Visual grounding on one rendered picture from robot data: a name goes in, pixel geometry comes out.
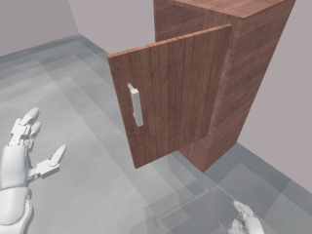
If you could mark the robot left forearm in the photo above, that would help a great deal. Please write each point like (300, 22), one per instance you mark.
(16, 210)

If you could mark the left robot hand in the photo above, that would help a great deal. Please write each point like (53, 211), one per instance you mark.
(15, 158)

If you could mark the cupboard door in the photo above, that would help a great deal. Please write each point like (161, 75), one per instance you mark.
(177, 80)

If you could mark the handle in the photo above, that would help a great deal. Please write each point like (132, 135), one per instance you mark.
(136, 105)

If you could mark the right robot hand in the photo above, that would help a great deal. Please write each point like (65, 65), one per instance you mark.
(250, 225)

